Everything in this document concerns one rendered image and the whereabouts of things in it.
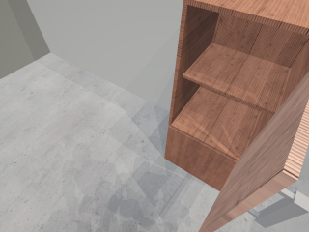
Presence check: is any handle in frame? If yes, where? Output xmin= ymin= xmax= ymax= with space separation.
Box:
xmin=247 ymin=188 xmax=309 ymax=228

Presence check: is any cupboard door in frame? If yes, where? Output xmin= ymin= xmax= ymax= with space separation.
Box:
xmin=198 ymin=71 xmax=309 ymax=232

